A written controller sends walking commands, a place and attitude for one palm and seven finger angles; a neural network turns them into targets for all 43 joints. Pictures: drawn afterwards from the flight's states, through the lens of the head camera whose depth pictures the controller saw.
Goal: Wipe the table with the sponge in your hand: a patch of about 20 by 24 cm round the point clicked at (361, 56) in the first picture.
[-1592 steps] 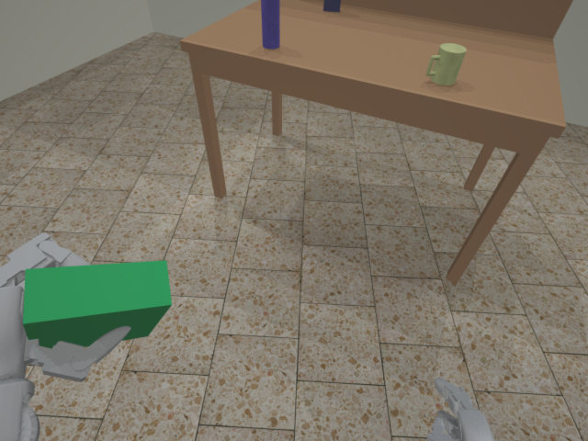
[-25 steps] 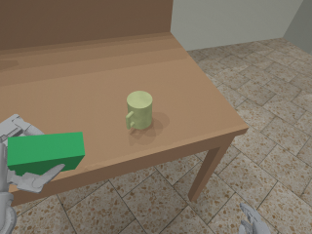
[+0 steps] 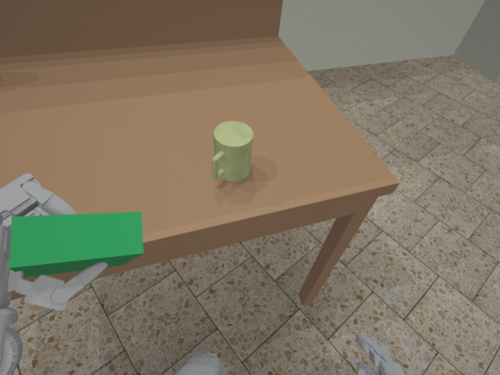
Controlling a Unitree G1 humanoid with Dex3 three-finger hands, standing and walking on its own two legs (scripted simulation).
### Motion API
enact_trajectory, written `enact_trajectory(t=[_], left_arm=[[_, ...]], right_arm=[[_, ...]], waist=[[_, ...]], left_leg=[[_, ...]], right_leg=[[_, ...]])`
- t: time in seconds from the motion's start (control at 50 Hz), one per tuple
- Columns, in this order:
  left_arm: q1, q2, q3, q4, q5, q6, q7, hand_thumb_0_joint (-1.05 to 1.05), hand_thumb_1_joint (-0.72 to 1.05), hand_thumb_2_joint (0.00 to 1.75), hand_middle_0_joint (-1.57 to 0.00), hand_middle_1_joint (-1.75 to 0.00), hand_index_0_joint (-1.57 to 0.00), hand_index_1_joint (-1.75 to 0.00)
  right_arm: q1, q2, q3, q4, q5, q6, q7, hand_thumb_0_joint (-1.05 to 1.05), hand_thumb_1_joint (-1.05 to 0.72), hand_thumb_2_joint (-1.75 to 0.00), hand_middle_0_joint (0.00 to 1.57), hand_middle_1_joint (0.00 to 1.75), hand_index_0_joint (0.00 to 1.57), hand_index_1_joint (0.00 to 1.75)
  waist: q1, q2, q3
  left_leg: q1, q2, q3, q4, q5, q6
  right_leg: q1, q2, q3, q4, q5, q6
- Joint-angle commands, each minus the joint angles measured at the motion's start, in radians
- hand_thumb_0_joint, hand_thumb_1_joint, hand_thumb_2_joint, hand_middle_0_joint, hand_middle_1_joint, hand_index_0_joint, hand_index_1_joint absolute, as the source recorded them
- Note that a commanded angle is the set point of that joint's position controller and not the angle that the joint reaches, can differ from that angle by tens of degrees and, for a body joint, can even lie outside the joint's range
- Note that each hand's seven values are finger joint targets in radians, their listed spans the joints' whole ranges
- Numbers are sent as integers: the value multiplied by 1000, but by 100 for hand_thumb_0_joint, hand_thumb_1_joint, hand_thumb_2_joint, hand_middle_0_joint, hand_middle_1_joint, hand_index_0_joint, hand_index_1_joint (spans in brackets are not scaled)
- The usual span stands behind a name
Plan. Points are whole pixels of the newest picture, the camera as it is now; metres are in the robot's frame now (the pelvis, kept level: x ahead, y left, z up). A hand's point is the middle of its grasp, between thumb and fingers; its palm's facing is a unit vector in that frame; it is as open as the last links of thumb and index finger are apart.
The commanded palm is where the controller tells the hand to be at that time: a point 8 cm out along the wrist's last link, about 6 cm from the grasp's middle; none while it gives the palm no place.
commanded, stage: look again from close up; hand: left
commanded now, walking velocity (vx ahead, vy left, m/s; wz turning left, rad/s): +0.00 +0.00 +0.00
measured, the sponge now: (96, 244) +0.22 +0.22 +0.14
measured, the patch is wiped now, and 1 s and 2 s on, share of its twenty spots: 0.00 0.00 0.00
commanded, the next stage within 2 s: shuffle to correct the standing spot in 0.36 s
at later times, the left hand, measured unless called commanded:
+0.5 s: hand (18, 247) +0.20 +0.29 +0.16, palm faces +0.41 -0.81 -0.41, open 9.2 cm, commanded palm +0.15 +0.31 +0.19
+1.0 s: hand (85, 187) +0.30 +0.26 +0.16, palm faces +0.36 -0.84 -0.40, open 9.2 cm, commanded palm +0.24 +0.29 +0.19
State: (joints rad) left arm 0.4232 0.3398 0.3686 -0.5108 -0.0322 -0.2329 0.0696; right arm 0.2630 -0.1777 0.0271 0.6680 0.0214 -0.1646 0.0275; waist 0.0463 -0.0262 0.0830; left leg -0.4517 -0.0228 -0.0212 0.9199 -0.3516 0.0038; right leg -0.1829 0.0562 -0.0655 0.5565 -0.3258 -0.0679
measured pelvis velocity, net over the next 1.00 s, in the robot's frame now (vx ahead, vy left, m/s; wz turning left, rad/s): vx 0.07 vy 0.02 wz -0.03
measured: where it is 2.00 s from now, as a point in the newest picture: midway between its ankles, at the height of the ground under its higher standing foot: outside the picture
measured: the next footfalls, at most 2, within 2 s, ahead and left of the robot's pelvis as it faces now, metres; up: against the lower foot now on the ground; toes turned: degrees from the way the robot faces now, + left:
right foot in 1.10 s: +0.14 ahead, -0.06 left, +0.00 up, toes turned +3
left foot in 1.42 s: +0.24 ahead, +0.17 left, +0.00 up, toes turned +5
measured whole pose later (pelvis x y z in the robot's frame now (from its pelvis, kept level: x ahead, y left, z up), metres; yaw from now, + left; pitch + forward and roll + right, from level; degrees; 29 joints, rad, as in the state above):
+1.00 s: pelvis +0.07 +0.02 +0.00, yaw -2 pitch +0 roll +0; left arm 0.45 0.37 0.39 -0.48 -0.04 -0.17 0.12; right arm 0.19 -0.20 -0.01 0.59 0.02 -0.09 -0.01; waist -0.01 -0.04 0.06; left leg -0.22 -0.04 0.03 0.62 -0.40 0.05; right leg -0.28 0.01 -0.03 0.82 -0.44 -0.03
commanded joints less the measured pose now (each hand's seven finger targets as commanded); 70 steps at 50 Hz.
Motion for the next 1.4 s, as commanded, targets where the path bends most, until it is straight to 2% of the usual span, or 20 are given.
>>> enact_trajectory(t=[0.0,0.04,0.08,0.12,0.16,0.24,0.6,0.82,0.88,0.94,1.0,1.06,1.08,1.1,1.12,1.14,1.18,1.26,1.34,1.38], left_arm=[[-113,187,116,-185,-4,-51,57,0,10,130,-120,-160,-120,-160],[-114,193,123,-168,-1,-53,69,0,10,130,-120,-160,-120,-160],[-138,176,105,-198,1,-55,71,0,10,130,-120,-160,-120,-160],[-96,187,120,-189,3,-43,57,0,10,130,-120,-160,-120,-160],[-50,207,132,-273,-1,-43,46,0,10,130,-120,-160,-120,-160],[53,208,154,-278,-8,-49,48,0,10,130,-120,-160,-120,-160],[-144,172,58,-232,14,-14,68,0,10,130,-120,-160,-120,-160],[-54,210,132,-183,-20,-22,70,0,10,130,-120,-160,-120,-160],[-58,207,126,-205,-24,-20,70,0,10,130,-120,-160,-120,-160],[-66,218,110,-281,-8,-22,61,0,10,130,-120,-160,-120,-160],[13,214,121,-286,-8,-3,63,0,10,130,-120,-160,-120,-160],[97,263,194,-285,-20,-17,75,0,10,130,-120,-160,-120,-160],[101,280,214,-278,-23,-21,80,0,10,130,-120,-160,-120,-160],[105,299,230,-268,-29,-21,85,0,10,130,-120,-160,-120,-160],[82,283,245,-255,-58,-31,85,0,10,130,-120,-160,-120,-160],[132,247,228,-216,-71,-30,79,0,10,130,-120,-160,-120,-160],[161,253,252,-205,-62,-35,84,0,10,130,-120,-160,-120,-160],[40,197,162,-181,-29,-48,95,0,10,130,-120,-160,-120,-160],[-69,183,90,-206,-19,-13,102,0,10,130,-120,-160,-120,-160],[-80,190,87,-255,-13,-9,99,0,10,130,-120,-160,-120,-160]], right_arm=[[-119,-96,-42,-171,-11,-75,-29,0,-90,-90,20,30,20,30],[-153,-103,-43,-166,-16,-90,-42,0,-90,-90,20,30,20,30],[-143,-138,-71,-196,-11,-90,-47,0,-90,-90,20,30,20,30],[-133,-164,-92,-213,6,-75,-42,0,-90,-90,20,30,20,30],[-149,-133,-65,-227,-4,-66,-33,0,-90,-90,20,30,20,30],[-154,-149,-77,-246,9,-61,-30,0,-90,-90,20,30,20,30],[-152,-147,-69,-226,-9,-31,-61,0,-90,-90,20,30,20,30],[-124,-136,-73,-218,7,16,-53,0,-90,-90,20,30,20,30],[-131,-153,-77,-221,9,26,-53,0,-90,-90,20,30,20,30],[-140,-142,-76,-226,-8,21,-40,0,-90,-90,20,30,20,30],[-120,-155,-86,-235,-3,24,-38,0,-90,-90,20,30,20,30],[-147,-147,-71,-253,1,25,-41,0,-90,-90,20,30,20,30],[-142,-139,-71,-253,7,29,-40,0,-90,-90,20,30,20,30],[-135,-135,-77,-260,7,26,-36,0,-90,-90,20,30,20,30],[-137,-141,-87,-269,9,6,-36,0,-90,-90,20,30,20,30],[-105,-160,-99,-265,21,12,-34,0,-90,-90,20,30,20,30],[-140,-126,-76,-248,20,24,-38,0,-90,-90,20,30,20,30],[-157,-84,-38,-211,-8,25,-52,0,-90,-90,20,30,20,30],[-194,-99,-58,-217,-4,-5,-70,0,-90,-90,20,30,20,30],[-175,-115,-78,-241,4,1,-76,0,-90,-90,20,30,20,30]], waist=[[-48,2,-113],[-43,76,-172],[-26,166,-189],[-21,101,-169],[-32,220,-164],[-31,86,-188],[-37,161,-117],[-54,-22,-168],[-73,149,-205],[-81,314,-139],[-62,192,-93],[-24,170,-203],[-19,58,-258],[-29,-120,-330],[-37,-167,-315],[-43,-201,-276],[-26,-26,-143],[-35,-50,-133],[-38,-75,-166],[-32,-41,-172]], left_leg=[[114,46,-4,-286,25,14],[313,24,36,-528,203,20],[398,179,-124,-520,457,75],[334,201,-117,-501,474,85],[278,189,-176,-541,391,73],[181,131,-103,-535,152,49],[142,126,-165,-617,-201,74],[132,54,38,-281,244,42],[378,116,-93,-399,474,107],[625,251,-356,-491,651,193],[441,233,-248,-491,599,166],[219,153,-82,-326,608,88],[73,112,-32,-152,555,60],[-76,12,64,107,375,23],[-170,-30,35,249,-55,-7],[-163,-10,-43,310,-100,-10],[-193,76,-81,282,-105,-9],[36,70,87,-125,13,-7],[322,36,124,-398,293,7],[398,123,61,-414,490,41]], right_leg=[[7,-295,258,-166,363,-99],[12,-181,141,-55,336,-4],[-65,-103,88,27,205,48],[-50,-72,90,-29,81,56],[1,-76,57,-79,56,57],[128,-93,72,-155,174,42],[40,-75,65,-129,-50,19],[116,-231,237,-72,383,-75],[-51,-102,52,177,448,16],[-439,-30,26,353,-169,33],[-333,-62,12,203,-155,28],[94,-45,-48,-131,160,18],[325,-111,20,-141,358,-12],[465,-289,246,-119,594,-107],[450,-419,382,-140,830,-179],[376,-445,427,-178,840,-165],[224,-453,391,-162,791,-191],[104,-339,122,-139,803,-73],[14,-297,102,-45,677,15],[-24,-254,84,29,611,62]])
